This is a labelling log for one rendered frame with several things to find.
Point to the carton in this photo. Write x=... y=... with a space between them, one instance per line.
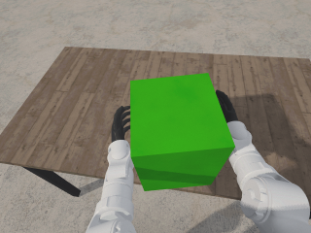
x=178 y=133

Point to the robot right forearm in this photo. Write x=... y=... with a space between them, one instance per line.
x=245 y=160

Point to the robot left upper arm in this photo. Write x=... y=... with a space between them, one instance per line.
x=117 y=225

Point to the robot right upper arm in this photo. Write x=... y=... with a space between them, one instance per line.
x=275 y=206

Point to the right robot hand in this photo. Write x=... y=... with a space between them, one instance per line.
x=226 y=106

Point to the left robot hand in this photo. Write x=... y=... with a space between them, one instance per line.
x=118 y=130

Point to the robot left forearm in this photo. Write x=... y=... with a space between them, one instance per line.
x=116 y=198

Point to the table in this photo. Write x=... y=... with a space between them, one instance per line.
x=65 y=124

